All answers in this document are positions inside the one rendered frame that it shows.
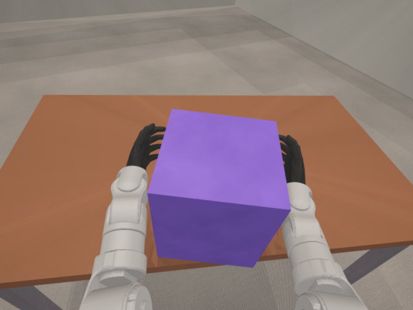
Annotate right robot upper arm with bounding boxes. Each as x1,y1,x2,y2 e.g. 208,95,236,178
295,291,368,310

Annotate robot left hand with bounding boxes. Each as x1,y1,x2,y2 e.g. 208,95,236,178
126,123,166,170

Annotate robot right hand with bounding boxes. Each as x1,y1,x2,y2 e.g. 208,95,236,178
279,135,306,185

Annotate left robot forearm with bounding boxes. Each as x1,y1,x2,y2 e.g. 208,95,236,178
79,166,148,310

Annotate right robot forearm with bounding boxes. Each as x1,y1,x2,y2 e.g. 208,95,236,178
282,182,363,302

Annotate left robot upper arm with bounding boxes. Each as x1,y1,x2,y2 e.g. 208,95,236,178
80,282,152,310

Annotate carton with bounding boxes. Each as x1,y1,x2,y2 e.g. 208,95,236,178
147,109,291,268

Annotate table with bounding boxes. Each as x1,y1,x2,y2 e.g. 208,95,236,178
0,95,413,310

